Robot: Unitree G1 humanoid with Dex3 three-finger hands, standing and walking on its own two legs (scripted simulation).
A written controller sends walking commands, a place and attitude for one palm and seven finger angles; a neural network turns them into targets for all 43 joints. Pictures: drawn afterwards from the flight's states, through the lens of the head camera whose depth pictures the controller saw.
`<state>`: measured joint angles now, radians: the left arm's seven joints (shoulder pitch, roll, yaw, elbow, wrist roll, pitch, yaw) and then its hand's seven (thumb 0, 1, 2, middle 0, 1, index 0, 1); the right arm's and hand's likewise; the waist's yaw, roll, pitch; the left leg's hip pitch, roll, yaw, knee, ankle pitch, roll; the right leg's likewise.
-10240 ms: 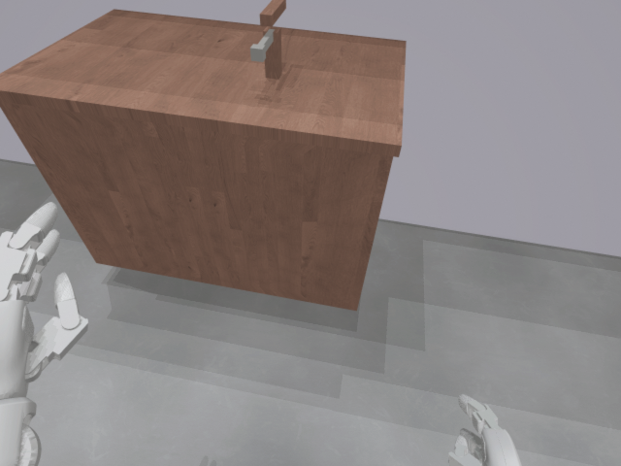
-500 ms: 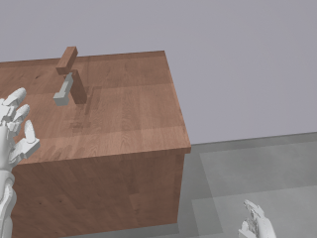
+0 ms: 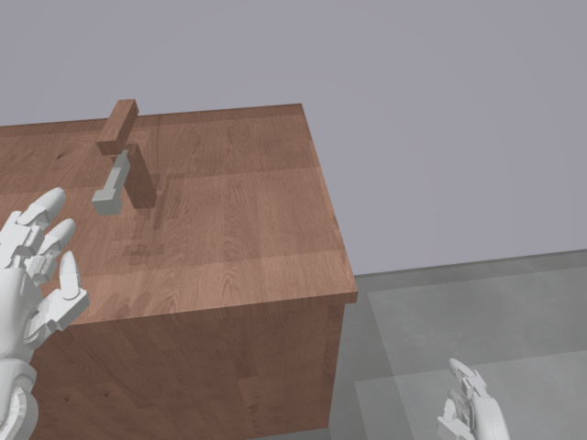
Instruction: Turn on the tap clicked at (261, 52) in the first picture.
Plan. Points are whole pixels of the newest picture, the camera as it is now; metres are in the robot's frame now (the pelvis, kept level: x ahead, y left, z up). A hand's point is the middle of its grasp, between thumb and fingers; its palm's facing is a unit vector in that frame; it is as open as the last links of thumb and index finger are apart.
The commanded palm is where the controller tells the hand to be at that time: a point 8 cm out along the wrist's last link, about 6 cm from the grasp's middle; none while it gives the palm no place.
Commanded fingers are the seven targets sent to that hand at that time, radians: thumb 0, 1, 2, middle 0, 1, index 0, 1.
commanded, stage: turn the palm inward beside the body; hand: left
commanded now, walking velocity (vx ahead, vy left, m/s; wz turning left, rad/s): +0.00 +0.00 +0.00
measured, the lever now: (107, 202) +0.36 +0.33 +0.15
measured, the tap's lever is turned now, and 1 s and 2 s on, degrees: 0 0 0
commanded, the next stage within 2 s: reach beside the lever's end, fingers flat in 1.16 s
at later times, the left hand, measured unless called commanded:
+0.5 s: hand (74, 309) +0.17 +0.23 +0.20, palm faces +0.44 -0.88 -0.19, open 7.5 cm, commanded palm +0.11 +0.27 +0.21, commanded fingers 0.00 0.90 0.90 -0.20 -0.30 -0.20 -0.30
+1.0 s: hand (98, 304) +0.17 +0.21 +0.20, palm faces +0.44 -0.89 -0.15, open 7.5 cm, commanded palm +0.12 +0.26 +0.21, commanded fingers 0.00 0.90 0.90 -0.20 -0.30 -0.20 -0.30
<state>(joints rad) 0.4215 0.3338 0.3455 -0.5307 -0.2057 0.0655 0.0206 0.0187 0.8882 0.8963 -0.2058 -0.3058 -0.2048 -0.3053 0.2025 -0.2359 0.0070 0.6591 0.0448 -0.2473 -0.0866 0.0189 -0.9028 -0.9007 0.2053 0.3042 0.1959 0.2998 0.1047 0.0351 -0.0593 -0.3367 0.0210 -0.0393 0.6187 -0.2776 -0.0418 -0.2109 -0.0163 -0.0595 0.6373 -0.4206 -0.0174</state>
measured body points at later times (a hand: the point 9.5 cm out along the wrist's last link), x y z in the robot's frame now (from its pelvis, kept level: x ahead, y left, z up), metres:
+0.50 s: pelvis -0.02 +0.00 +0.00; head -0.05 -0.03 +0.45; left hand +0.14 +0.28 +0.21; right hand +0.20 -0.20 -0.06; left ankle +0.03 +0.15 -0.72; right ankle -0.05 -0.10 -0.72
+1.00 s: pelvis -0.01 -0.02 +0.00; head -0.05 -0.05 +0.45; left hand +0.15 +0.26 +0.21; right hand +0.22 -0.22 -0.06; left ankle +0.03 +0.15 -0.72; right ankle -0.05 -0.10 -0.72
